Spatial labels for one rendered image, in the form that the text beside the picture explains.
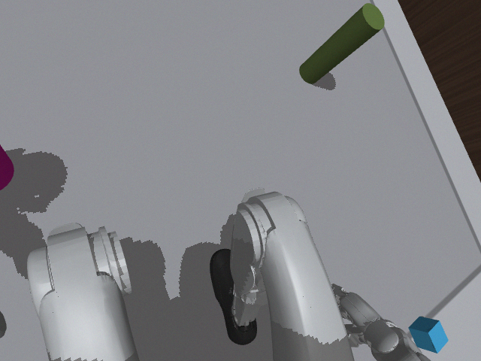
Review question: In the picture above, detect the right robot hand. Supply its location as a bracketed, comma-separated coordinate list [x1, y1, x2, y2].
[332, 284, 382, 347]

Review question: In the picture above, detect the right robot arm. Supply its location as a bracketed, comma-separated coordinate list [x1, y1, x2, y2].
[364, 319, 430, 361]

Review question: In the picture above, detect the right robot foot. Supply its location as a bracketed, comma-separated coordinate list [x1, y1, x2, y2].
[210, 249, 257, 345]

